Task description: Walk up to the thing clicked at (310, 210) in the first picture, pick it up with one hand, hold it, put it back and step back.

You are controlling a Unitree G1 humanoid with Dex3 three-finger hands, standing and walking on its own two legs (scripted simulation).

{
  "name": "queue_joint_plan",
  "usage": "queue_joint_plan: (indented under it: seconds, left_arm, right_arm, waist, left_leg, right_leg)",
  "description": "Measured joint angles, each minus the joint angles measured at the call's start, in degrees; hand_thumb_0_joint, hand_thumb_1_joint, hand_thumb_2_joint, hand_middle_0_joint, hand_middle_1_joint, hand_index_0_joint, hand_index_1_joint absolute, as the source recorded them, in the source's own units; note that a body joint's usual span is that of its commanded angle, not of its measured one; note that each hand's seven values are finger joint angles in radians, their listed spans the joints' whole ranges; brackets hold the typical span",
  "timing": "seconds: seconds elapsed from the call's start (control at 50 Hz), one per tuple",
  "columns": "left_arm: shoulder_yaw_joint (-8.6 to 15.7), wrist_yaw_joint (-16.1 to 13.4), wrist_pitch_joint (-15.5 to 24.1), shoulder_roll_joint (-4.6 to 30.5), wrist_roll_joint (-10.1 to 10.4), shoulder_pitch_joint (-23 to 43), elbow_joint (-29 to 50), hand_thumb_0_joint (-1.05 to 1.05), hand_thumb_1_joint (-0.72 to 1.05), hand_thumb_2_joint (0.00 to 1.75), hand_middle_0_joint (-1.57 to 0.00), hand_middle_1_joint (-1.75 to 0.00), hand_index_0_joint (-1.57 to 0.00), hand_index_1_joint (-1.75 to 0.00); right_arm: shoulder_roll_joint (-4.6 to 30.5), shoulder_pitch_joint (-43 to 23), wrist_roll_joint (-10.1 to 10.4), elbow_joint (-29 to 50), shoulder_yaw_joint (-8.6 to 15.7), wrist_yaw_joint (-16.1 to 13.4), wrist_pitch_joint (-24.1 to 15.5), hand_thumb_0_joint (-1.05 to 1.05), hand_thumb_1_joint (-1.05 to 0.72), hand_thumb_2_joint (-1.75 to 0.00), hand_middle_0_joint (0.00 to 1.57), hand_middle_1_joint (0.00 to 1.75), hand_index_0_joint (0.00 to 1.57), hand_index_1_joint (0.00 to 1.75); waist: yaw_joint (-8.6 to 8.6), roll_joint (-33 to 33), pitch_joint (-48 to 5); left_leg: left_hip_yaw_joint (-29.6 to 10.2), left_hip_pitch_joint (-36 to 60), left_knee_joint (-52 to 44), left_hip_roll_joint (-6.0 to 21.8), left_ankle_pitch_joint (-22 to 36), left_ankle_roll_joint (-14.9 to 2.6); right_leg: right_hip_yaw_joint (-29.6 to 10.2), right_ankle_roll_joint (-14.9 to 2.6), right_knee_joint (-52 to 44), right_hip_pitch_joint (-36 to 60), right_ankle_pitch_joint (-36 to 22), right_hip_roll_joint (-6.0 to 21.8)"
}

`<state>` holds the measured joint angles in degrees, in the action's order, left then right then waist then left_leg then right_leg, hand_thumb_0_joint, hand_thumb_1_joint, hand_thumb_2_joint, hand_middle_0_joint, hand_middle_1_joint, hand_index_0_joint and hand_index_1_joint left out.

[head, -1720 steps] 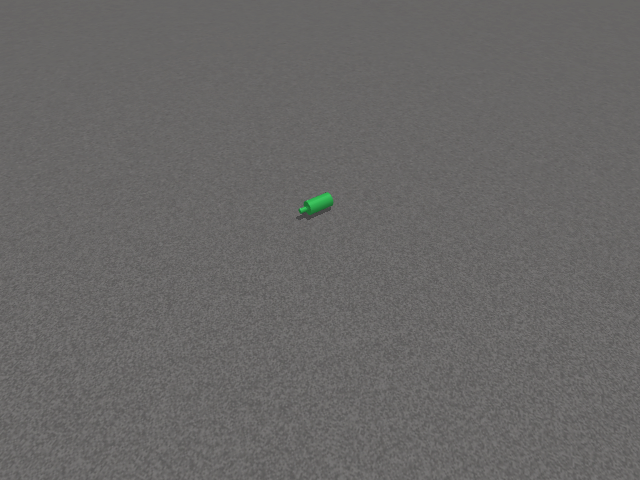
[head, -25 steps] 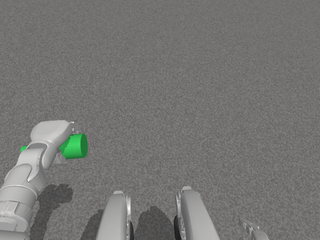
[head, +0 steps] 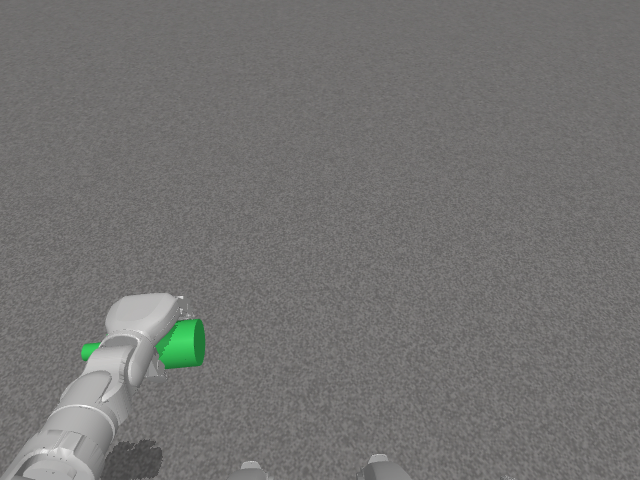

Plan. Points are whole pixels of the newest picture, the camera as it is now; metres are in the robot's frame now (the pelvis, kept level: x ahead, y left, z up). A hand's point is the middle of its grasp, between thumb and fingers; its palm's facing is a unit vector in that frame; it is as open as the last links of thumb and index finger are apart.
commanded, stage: lift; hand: left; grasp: from above
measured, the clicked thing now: (143, 347) +0.35 +0.25 -0.10
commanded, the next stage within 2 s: hold in 0.18 s
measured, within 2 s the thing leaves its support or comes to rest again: neither
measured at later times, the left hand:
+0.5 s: hand (141, 322) +0.35 +0.23 -0.01, palm faces -0.46 -0.04 -0.89, open 9.5 cm
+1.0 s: hand (139, 321) +0.33 +0.22 +0.02, palm faces -0.45 -0.03 -0.89, open 9.6 cm
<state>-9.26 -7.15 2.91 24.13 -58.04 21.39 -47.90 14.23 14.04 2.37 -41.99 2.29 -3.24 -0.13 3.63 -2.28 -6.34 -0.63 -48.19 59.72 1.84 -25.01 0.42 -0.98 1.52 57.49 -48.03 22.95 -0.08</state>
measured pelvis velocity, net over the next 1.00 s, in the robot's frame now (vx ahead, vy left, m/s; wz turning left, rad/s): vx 0.03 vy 0.00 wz -0.01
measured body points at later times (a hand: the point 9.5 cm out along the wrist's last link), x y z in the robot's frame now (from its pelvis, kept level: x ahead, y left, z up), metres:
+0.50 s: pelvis +0.03 +0.01 +0.04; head +0.07 -0.01 +0.49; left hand +0.37 +0.23 +0.04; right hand +0.14 -0.26 -0.08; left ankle +0.04 +0.12 -0.67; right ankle +0.05 -0.14 -0.67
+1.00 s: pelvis +0.03 +0.00 +0.05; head +0.05 -0.02 +0.50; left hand +0.35 +0.22 +0.07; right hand +0.16 -0.26 -0.06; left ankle +0.04 +0.12 -0.67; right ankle +0.05 -0.14 -0.67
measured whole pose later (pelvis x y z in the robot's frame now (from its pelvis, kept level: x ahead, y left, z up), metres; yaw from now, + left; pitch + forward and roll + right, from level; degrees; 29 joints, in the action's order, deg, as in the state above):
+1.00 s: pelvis +0.03 +0.00 +0.05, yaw -1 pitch +4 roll +0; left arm -12.0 1.9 2.8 23.9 -57.0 15.0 -36.9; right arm 14.4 11.9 3.3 -38.9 2.1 -3.7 3.9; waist 0.3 -2.7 -2.8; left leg 1.4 -23.2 37.1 1.1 -18.0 0.3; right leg -2.5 1.5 37.0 -24.5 16.8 0.8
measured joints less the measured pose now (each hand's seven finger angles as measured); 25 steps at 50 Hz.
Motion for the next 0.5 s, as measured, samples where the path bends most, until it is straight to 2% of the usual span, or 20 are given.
queue_joint_plan:
  seconds: [0.12, 0.22, 0.5]
  left_arm:
    - [-0.73, 0.76, -1.39, -0.54, 1.06, -0.48, 0.46, 0.00, 0.13, 0.27, -0.78, -0.41, -0.78, -0.37]
    - [-1.30, 2.65, -1.41, -0.58, 1.65, -1.55, 1.57, 0.00, 0.13, 0.28, -0.78, -0.40, -0.78, -0.36]
    - [-2.07, 5.55, -0.31, -0.20, 0.46, -3.75, 5.74, 0.00, 0.14, 0.27, -0.77, -0.40, -0.78, -0.36]
  right_arm:
    - [-0.24, 0.28, 0.13, 0.05, 0.17, 0.05, 0.43, 0.00, -0.91, -0.89, 0.20, 0.30, 0.20, 0.30]
    - [-0.45, 0.26, 0.29, 0.51, 0.11, -0.07, 0.84, 0.01, -0.91, -0.89, 0.20, 0.30, 0.20, 0.30]
    - [-0.52, -0.99, 0.46, 1.36, 0.10, -0.11, 2.11, 0.01, -0.91, -0.89, 0.20, 0.30, 0.20, 0.30]
  waist:
    - [-0.48, -0.04, 0.95]
    - [-0.85, -0.06, 1.38]
    - [-2.25, -0.04, 2.13]
  left_leg:
    - [0.59, 5.94, -5.53, -0.10, 1.46, -0.10]
    - [0.99, 9.85, -9.32, -0.20, 2.46, -0.23]
    - [1.60, 17.37, -15.97, -0.53, 3.99, -0.39]
  right_leg:
    - [-0.44, 0.07, -5.29, 5.70, -1.44, 0.16]
    - [-0.74, 0.16, -8.94, 9.47, -2.43, 0.29]
    - [-1.19, 0.30, -15.25, 16.72, -3.87, 0.67]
